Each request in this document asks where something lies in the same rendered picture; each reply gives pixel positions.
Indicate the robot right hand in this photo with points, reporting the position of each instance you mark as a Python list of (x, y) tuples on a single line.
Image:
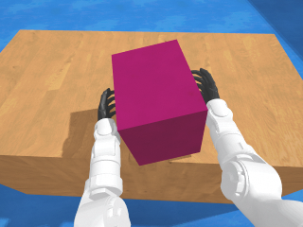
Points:
[(209, 90)]

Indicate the robot left upper arm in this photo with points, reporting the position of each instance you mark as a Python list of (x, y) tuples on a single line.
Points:
[(110, 211)]

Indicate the robot left hand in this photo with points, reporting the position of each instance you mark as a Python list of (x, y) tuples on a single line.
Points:
[(104, 108)]

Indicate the carton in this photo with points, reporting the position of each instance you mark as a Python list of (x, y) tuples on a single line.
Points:
[(160, 111)]

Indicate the robot right upper arm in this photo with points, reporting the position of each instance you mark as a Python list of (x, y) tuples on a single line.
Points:
[(255, 188)]

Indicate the right robot forearm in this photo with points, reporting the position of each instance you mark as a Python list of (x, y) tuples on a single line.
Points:
[(226, 137)]

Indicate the pedestal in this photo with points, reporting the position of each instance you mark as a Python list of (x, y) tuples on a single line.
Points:
[(51, 82)]

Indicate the left robot forearm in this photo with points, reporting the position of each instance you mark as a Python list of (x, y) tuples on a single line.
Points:
[(104, 175)]

